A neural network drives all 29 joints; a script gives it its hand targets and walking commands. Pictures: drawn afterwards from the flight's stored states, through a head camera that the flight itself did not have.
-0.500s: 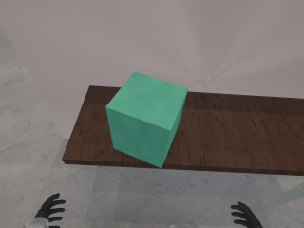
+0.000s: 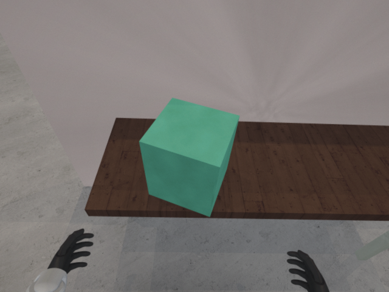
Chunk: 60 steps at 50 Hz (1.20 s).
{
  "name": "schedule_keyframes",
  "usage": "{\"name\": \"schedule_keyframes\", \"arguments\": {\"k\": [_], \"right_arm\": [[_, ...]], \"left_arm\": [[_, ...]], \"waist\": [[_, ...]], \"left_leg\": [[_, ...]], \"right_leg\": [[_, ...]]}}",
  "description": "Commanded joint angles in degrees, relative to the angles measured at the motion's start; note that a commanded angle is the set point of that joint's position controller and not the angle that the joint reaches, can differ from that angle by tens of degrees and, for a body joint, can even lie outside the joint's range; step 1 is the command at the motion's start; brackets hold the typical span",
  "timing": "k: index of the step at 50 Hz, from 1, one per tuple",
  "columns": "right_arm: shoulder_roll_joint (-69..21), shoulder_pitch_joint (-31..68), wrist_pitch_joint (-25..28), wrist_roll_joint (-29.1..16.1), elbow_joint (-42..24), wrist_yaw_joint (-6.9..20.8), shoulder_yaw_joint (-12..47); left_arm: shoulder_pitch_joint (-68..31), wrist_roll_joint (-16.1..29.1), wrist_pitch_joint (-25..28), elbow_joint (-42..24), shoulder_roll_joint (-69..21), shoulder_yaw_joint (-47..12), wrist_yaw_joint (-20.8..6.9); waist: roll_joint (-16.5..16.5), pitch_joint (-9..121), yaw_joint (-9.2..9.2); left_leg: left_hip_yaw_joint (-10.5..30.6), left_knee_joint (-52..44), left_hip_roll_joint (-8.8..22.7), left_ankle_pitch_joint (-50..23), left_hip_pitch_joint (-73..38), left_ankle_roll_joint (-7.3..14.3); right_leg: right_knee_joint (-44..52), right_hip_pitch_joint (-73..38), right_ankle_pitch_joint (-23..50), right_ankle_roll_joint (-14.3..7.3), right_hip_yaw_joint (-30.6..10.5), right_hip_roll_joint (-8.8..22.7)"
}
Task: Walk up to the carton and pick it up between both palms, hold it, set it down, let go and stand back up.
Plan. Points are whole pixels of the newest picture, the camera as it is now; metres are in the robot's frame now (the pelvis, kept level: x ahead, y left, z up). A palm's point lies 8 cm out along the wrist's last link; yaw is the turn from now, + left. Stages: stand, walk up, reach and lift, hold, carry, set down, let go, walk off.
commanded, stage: reach and lift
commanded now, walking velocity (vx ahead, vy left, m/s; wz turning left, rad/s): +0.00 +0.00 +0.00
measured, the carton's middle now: (191, 157) +0.51 +0.01 -0.07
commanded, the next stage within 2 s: none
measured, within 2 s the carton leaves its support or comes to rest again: neither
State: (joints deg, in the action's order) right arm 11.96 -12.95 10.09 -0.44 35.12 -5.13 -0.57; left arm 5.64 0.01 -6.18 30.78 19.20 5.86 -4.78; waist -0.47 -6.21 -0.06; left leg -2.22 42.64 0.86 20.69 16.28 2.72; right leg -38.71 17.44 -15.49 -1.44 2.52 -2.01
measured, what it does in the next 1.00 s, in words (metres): shifts its weight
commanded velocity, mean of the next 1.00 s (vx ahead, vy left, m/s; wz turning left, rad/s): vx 0.00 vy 0.00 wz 0.00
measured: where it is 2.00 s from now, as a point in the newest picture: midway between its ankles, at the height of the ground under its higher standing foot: outside the picture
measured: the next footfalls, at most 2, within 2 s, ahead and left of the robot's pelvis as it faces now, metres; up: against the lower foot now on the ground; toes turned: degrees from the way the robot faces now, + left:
none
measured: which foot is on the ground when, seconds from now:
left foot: down 0.00-1.00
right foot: down 0.00-1.00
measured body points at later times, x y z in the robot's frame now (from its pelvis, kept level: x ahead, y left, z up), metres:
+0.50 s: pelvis +0.05 +0.03 +0.01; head +0.12 +0.06 +0.45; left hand +0.27 +0.31 -0.05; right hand +0.21 -0.17 -0.04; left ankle +0.03 +0.10 -0.71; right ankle +0.06 -0.10 -0.71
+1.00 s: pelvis +0.06 +0.05 +0.01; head +0.14 +0.09 +0.45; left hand +0.26 +0.30 -0.04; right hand +0.22 -0.15 -0.03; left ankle +0.03 +0.10 -0.71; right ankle +0.06 -0.10 -0.71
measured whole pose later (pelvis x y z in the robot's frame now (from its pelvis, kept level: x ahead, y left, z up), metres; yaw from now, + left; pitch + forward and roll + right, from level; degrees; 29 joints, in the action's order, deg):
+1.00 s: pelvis +0.06 +0.05 +0.01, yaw +0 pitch +1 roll -5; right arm 3.0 -16.4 44.9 -13.5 37.8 -12.9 7.3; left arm 12.9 5.6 21.5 25.1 23.5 2.2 -13.8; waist -0.4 -9.1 -0.1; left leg -1.8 38.9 0.8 23.3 16.0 1.4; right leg -26.8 13.3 -14.1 0.2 2.4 -2.3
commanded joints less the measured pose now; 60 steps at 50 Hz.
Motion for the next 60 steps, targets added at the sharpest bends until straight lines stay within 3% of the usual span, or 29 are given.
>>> {"name": "schedule_keyframes", "arguments": {"k": [1,2,3,4,7,9,10,11,14,16,18,20,23,26,33,35,37,39,40,41,42,44,45,48,50,53,56,59,60], "right_arm": [[-7.74,2.47,4.44,-3.66,-15.22,-3.45,1.35],[-8.56,1.83,4.66,-3.94,-15.53,-4.11,1.54],[-9.51,0.35,4.87,-4.35,-14.53,-4.67,2.18],[-9.46,0.74,5.38,-4.01,-16.84,-5.31,1.85],[-10.0,0.44,8.16,-3.7,-14.57,-6.09,0.05],[-9.69,-0.58,9.78,-3.98,-11.91,-6.66,-0.15],[-11.1,-1.22,11.03,-4.18,-13.37,-7.23,1.59],[-10.98,-2.07,12.12,-4.81,-12.25,-7.52,1.06],[-11.46,-2.96,16.71,-5.9,-11.69,-8.01,1.92],[-11.89,-4.24,20.1,-6.75,-11.32,-8.23,3.18],[-11.8,-6.11,22.95,-7.68,-9.74,-8.57,3.24],[-11.48,-5.91,25.12,-8.67,-7.57,-8.57,3.01],[-9.79,-6.58,29.62,-9.63,-5.06,-8.07,1.96],[-8.49,-5.81,32.06,-10.39,-2.82,-7.38,2.16],[-9.19,-3.96,36.32,-12.81,-1.36,-7.12,4.65],[-9.41,-7.45,38.02,-13.41,-1.64,-7.41,5.29],[-10.03,-8.65,39.72,-14.56,-0.78,-7.16,6.4],[-8.56,-8.78,40.42,-14.87,-2.46,-7.44,5.99],[-9.26,-11.81,41.33,-14.95,-2.23,-7.82,7.03],[-8.53,-13.49,41.97,-14.98,-3.89,-7.68,8.42],[-8.91,-10.12,40.94,-14.75,-3.59,-8.19,8.07],[-8.95,-8.86,40.04,-15.42,-4.66,-8.09,7.67],[-8.05,-6.83,39.53,-15.6,-4.11,-8.13,5.82],[-8.26,-2.8,36.87,-14.55,-6.91,-8.32,4.46],[-6.84,3.17,34.98,-13.97,-9.08,-8.1,2.13],[-6.98,3.28,32.49,-13.64,-9.7,-7.4,1.58],[-6.36,5.61,29.63,-13.77,-14.23,-7.28,2.17],[-6.29,7.34,27.02,-13.46,-12.35,-7.11,1.8],[-6.6,8.01,25.63,-13.02,-13.09,-7.37,1.0]], "left_arm": [[-9.86,6.67,5.66,-4.88,15.47,2.46,-1.92],[-9.94,7.91,6.16,-5.15,16.29,2.82,-2.2],[-9.96,8.01,6.52,-5.73,17.74,3.83,-2.6],[-8.93,9.39,6.79,-6.8,18.11,3.5,-3.08],[-7.85,11.74,10.21,-8.4,17.97,1.59,-3.64],[-4.56,11.89,12.13,-3.78,17.65,1.51,-4.92],[-3.53,12.14,13.35,-3.18,18.32,1.84,-5.97],[-2.83,12.63,13.94,-3.72,18.23,1.31,-6.41],[-0.9,12.94,17.0,-5.21,18.8,2.24,-7.31],[1.71,12.75,18.78,-4.81,18.46,2.93,-8.25],[3.47,12.81,20.46,-4.62,18.07,2.06,-8.69],[3.34,12.48,22.35,-5.6,17.75,1.75,-9.21],[5.26,11.89,24.38,-8.27,15.86,-0.34,-9.2],[4.18,11.31,26.76,-10.6,16.5,0.02,-8.54],[4.85,12.41,29.98,-9.72,14.73,-1.65,-8.71],[8.74,11.35,30.37,-13.54,14.48,-1.61,-8.39],[13.07,10.9,30.51,-13.35,11.9,-1.96,-8.84],[13.21,11.45,30.52,-14.95,11.84,-2.4,-9.02],[16.94,10.65,30.79,-17.29,11.46,-2.35,-9.05],[18.67,9.99,30.86,-16.15,12.06,-0.5,-9.3],[14.38,10.82,30.98,-16.9,12.67,-1.45,-9.61],[12.16,10.84,31.43,-21.34,13.02,-1.53,-8.95],[10.89,11.51,31.43,-19.74,13.55,-1.86,-8.84],[7.23,13.85,31.05,-19.06,13.8,-3.64,-7.9],[1.91,16.42,30.89,-19.18,13.48,-6.09,-7.36],[1.97,17.32,30.5,-18.22,13.9,-5.99,-6.06],[-2.84,19.04,29.64,-19.83,15.41,-7.39,-5.8],[-5.59,18.61,28.6,-18.96,15.1,-8.08,-5.17],[-7.26,19.16,28.54,-18.35,15.75,-8.4,-5.22]], "waist": [[-0.85,5.74,-1.87],[-3.37,5.41,-2.28],[-3.24,4.85,-2.61],[-5.05,5.97,-2.95],[1.87,7.59,-1.98],[2.64,5.94,-2.01],[0.88,6.58,-2.83],[3.3,7.17,-2.12],[5.47,9.84,-3.05],[5.15,10.42,-3.52],[6.47,12.18,-2.32],[8.13,11.74,-2.31],[10.75,13.09,-0.99],[13.25,14.67,-1.32],[11.94,15.16,-1.39],[14.02,16.0,-1.42],[13.53,14.96,-2.53],[13.14,14.74,-2.25],[12.96,14.65,-2.17],[11.82,14.43,-3.44],[10.91,13.32,-2.38],[12.62,14.14,-2.12],[12.82,14.34,-1.17],[11.05,13.88,-1.03],[11.1,13.74,0.04],[11.8,13.0,-0.47],[12.07,14.62,0.33],[12.97,12.65,0.52],[11.57,11.6,1.42]], "left_leg": [[-0.95,-15.49,2.31,6.98,9.89,1.63],[-1.03,-12.81,0.95,2.86,2.62,0.57],[-1.27,-10.9,-0.15,-1.14,-2.86,-0.47],[-1.38,-10.89,-0.04,-3.38,-5.31,-0.4],[-0.77,-15.09,2.04,-1.64,-3.88,-1.48],[-0.3,-15.77,2.04,-3.25,-3.99,-1.57],[-0.43,-14.27,1.31,-4.65,-3.39,-1.48],[0.05,-14.85,1.78,-5.33,-4.79,-1.96],[0.91,-13.86,1.52,-12.43,-7.12,-2.68],[1.34,-12.22,1.1,-17.89,-8.85,-3.22],[2.07,-10.66,0.96,-24.1,-10.91,-4.08],[3.11,-10.81,1.62,-26.89,-13.26,-4.62],[4.47,-9.21,2.61,-38.89,-18.59,-6.9],[5.24,-7.94,3.23,-45.15,-20.2,-8.6],[6.53,-6.21,3.72,-48.83,-20.56,-9.43],[6.97,-5.57,3.82,-53.58,-23.12,-10.38],[7.2,-5.52,4.44,-57.35,-23.08,-10.86],[7.14,-6.25,4.35,-54.95,-23.91,-10.92],[7.92,-5.91,4.68,-59.45,-25.35,-11.41],[6.6,-5.51,3.63,-58.1,-24.47,-11.04],[6.32,-5.84,2.85,-54.75,-22.74,-10.42],[6.3,-7.04,3.06,-49.48,-22.1,-10.81],[7.0,-7.89,3.23,-45.12,-20.61,-10.78],[5.71,-8.66,2.1,-37.12,-17.4,-9.77],[7.1,-10.38,3.37,-30.08,-14.34,-9.94],[8.31,-11.15,3.89,-27.05,-12.77,-9.81],[7.1,-11.0,3.78,-26.48,-10.54,-9.98],[7.44,-11.65,3.89,-23.42,-8.55,-9.96],[7.24,-12.04,4.28,-21.39,-7.75,-9.82]], "right_leg": [[12.29,-15.37,-20.05,-0.21,-10.27,4.23],[15.62,-7.7,-24.16,-1.11,-10.99,6.12],[18.18,-2.91,-25.55,-1.99,-11.7,7.33],[19.57,-1.73,-23.66,-1.64,-12.22,7.36],[15.82,-6.29,-13.42,-1.27,-8.3,4.28],[14.8,-7.85,-7.4,-1.31,-6.76,3.72],[14.94,-8.75,-6.73,-0.85,-7.63,4.13],[14.71,-9.46,-4.95,-1.33,-6.8,3.88],[13.61,-10.71,3.03,-1.37,-5.37,3.29],[13.18,-10.37,7.5,-1.14,-4.57,2.62],[12.31,-10.69,13.59,-1.36,-3.79,2.24],[12.93,-9.11,11.72,-1.29,-2.88,1.25],[13.34,-5.95,13.42,-1.81,-1.37,-0.61],[13.6,-4.43,12.63,-2.05,-1.38,-0.98],[13.81,-3.37,13.0,-1.94,-1.82,-1.21],[14.11,-3.09,14.38,-1.93,-2.14,-1.35],[15.19,-3.47,15.07,-2.42,-2.2,-1.83],[16.06,-3.75,15.6,-2.55,-2.19,-2.18],[16.53,-3.62,15.72,-2.43,-2.45,-2.4],[17.22,-4.8,17.36,-2.61,-2.91,-2.24],[17.13,-4.22,16.89,-2.24,-3.06,-1.92],[15.52,-4.82,15.66,-1.96,-3.07,-1.84],[15.04,-4.13,13.49,-2.04,-3.27,-1.8],[14.42,-5.01,12.87,-1.74,-3.51,-0.73],[12.99,-4.87,10.46,-2.0,-3.19,-1.11],[11.49,-5.55,9.6,-1.46,-3.19,-0.87],[11.69,-6.23,8.72,-1.93,-3.64,0.09],[11.03,-5.44,7.05,-1.55,-3.24,0.33],[11.32,-5.77,5.71,-1.57,-3.26,0.51]]}}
